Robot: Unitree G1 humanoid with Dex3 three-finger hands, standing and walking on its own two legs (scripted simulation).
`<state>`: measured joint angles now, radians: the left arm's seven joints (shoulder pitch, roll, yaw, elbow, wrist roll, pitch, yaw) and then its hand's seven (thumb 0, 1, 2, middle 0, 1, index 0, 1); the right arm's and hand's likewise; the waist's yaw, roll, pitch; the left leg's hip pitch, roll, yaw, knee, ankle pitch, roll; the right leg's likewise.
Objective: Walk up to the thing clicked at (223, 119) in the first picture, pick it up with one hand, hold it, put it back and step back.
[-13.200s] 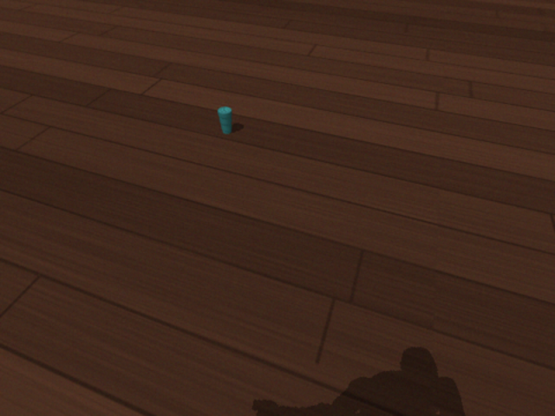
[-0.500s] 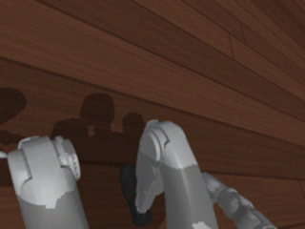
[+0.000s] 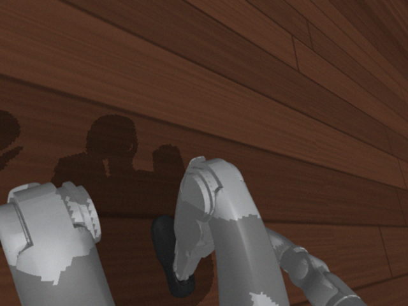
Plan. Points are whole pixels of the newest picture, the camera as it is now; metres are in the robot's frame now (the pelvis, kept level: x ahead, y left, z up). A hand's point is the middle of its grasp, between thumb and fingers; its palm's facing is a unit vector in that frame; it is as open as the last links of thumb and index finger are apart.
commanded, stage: close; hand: left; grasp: from the side
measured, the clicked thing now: out of the picture +0.42 +0.30 -0.20
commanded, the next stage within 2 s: settle in 0.32 s
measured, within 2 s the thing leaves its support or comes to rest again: leaves its support in 0.58 s
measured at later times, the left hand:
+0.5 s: hand out of the picture +0.42 +0.30 -0.17, palm faces +0.42 -0.91 +0.01, open 10.9 cm
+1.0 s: hand out of the picture +0.40 +0.32 -0.10, palm faces +0.41 -0.91 +0.00, open 10.9 cm
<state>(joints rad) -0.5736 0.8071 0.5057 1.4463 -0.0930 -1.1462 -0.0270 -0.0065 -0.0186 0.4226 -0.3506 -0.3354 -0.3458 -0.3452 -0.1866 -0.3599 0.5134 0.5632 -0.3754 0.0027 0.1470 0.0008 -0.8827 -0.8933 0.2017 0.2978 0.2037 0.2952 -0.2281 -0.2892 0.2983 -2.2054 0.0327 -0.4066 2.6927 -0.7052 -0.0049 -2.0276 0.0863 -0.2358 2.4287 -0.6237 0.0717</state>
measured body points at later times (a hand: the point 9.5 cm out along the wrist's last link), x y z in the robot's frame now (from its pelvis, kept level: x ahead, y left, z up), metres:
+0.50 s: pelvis +0.00 +0.00 +0.00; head +0.22 +0.20 +0.34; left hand +0.39 +0.35 -0.17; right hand +0.18 -0.24 -0.02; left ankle +0.08 +0.12 -0.24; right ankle +0.14 -0.13 -0.24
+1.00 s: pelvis +0.01 +0.00 +0.02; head +0.19 +0.18 +0.38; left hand +0.37 +0.37 -0.10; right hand +0.20 -0.24 -0.03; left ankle +0.08 +0.12 -0.24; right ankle +0.14 -0.13 -0.24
